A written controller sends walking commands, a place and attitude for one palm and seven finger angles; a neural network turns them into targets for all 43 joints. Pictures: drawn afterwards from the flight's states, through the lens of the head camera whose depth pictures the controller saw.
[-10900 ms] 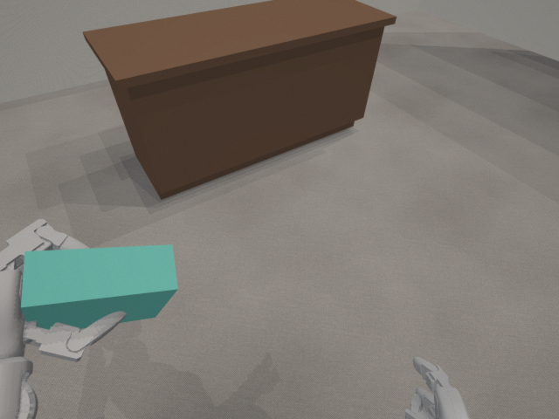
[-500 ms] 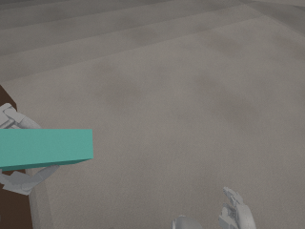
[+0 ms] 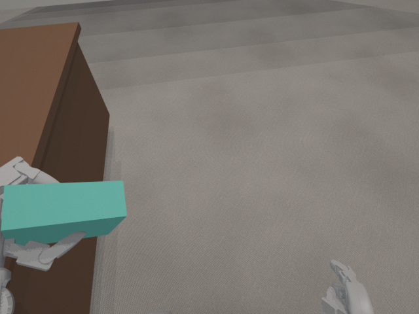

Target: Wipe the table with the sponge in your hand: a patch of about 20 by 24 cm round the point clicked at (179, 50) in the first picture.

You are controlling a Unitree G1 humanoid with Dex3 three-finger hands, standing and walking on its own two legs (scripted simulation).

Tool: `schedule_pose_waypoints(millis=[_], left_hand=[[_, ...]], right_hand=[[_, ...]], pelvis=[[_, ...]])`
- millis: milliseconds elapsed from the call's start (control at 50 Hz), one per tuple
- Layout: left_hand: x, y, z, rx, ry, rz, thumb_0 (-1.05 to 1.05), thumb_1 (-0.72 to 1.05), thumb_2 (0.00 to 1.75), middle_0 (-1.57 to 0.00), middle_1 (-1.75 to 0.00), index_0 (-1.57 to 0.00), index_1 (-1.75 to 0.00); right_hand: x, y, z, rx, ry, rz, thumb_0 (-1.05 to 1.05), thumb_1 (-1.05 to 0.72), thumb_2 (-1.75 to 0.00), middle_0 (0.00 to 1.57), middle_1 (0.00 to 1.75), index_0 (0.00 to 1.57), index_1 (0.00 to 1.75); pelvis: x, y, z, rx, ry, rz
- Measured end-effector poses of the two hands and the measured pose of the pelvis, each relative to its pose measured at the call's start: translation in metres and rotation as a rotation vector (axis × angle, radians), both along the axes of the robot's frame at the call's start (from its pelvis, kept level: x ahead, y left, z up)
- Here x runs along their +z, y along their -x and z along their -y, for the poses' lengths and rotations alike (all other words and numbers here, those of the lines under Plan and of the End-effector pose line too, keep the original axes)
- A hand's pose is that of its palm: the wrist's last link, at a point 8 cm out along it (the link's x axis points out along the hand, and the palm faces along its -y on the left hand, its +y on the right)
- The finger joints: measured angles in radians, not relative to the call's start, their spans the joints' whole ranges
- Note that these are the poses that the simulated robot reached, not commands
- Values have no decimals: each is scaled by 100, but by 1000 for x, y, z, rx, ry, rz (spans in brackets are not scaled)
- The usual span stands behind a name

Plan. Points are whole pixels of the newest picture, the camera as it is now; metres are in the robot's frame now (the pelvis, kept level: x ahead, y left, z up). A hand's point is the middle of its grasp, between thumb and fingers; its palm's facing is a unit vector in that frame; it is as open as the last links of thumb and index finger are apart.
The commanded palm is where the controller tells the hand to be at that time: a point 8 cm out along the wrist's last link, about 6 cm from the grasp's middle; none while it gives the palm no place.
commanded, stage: turn to face it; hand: left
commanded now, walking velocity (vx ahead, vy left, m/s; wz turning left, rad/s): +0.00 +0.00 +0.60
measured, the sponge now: (84, 213) +0.24 +0.19 +0.14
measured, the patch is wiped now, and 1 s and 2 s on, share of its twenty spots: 0.00 0.00 0.00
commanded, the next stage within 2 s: none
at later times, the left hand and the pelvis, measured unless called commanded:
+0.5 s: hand out of the picture +0.06 +0.26 +0.16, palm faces +0.59 -0.61 -0.52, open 9.6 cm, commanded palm -0.01 +0.28 +0.17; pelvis -0.07 -0.04 -0.02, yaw +18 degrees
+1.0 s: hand out of the picture -0.09 +0.24 +0.16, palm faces +0.76 -0.45 -0.47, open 9.6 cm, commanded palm -0.17 +0.24 +0.17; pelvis -0.13 -0.08 -0.02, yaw +37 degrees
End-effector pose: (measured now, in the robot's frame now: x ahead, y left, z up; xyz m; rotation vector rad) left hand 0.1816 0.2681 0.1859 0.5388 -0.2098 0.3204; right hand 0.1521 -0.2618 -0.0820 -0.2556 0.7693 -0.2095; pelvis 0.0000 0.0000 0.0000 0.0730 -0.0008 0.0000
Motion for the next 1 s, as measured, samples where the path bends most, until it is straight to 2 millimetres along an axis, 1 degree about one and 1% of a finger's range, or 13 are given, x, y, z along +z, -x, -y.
schedule_pose_waypoints(millis=[100,160,200,300,380,440,520,580,660,760,820,880,1000], left_hand=[[0,37,-23,58,12,72,0,-45,100,-80,-134,-79,-135],[-7,60,-35,62,15,121,0,-45,100,-80,-134,-79,-135],[-10,73,-40,72,7,122,-1,-45,100,-80,-134,-79,-135],[3,110,-39,125,-36,100,-1,-45,100,-80,-134,-79,-135],[12,140,-29,193,-60,69,-1,-45,100,-80,-134,-79,-135],[9,159,-21,269,-82,26,-1,-45,100,-80,-134,-79,-135],[-4,179,-9,367,-48,-18,-1,-45,100,-80,-134,-79,-135],[-9,194,0,409,-1,-48,-1,-45,100,-80,-134,-79,-135],[-7,212,10,429,10,-57,-1,-45,100,-80,-134,-79,-135],[2,240,11,468,-15,-3,0,-45,100,-80,-134,-79,-135],[4,263,9,497,-27,49,0,-45,100,-80,-134,-79,-135],[-1,287,9,503,-39,107,0,-45,100,-80,-134,-79,-135],[-5,327,18,574,-59,64,-1,-45,100,-80,-134,-79,-135]], right_hand=[[9,-2,-10,67,54,13,1,-91,-90,20,30,20,30],[4,-3,-27,105,60,52,1,-91,-90,20,30,20,30],[1,1,-45,133,18,51,1,-91,-90,19,30,19,30],[-6,13,-90,253,-123,21,1,-91,-90,20,30,20,30],[-17,20,-110,339,-204,-8,1,-90,-90,20,30,20,30],[-31,20,-110,397,-240,-28,1,-90,-90,20,30,20,30],[-46,16,-94,452,-229,-62,1,-90,-90,20,30,20,30],[-39,13,-74,460,-176,-78,1,-90,-90,20,30,20,30],[-21,5,-49,452,-93,-56,1,-90,-90,20,30,20,30],[-1,-7,-33,481,1,-7,1,-91,-90,20,30,20,30],[7,-9,-36,514,38,20,1,-91,-90,20,30,20,30],[5,-8,-47,546,49,70,1,-91,-90,20,30,20,30],[-6,21,-85,655,-85,18,1,-91,-90,19,30,19,30]], pelvis=[[-6,19,-9,61,17,-14],[-21,32,-18,91,35,-6],[-21,40,-17,115,32,12],[-11,51,-8,201,74,16],[-9,58,5,249,85,11],[-14,64,20,281,75,8],[-18,77,39,337,61,26],[-10,83,48,366,26,27],[-2,89,59,419,-1,17],[0,99,65,480,2,-8],[-5,108,65,515,15,-16],[-20,122,62,547,41,-9],[-15,129,79,642,52,16]])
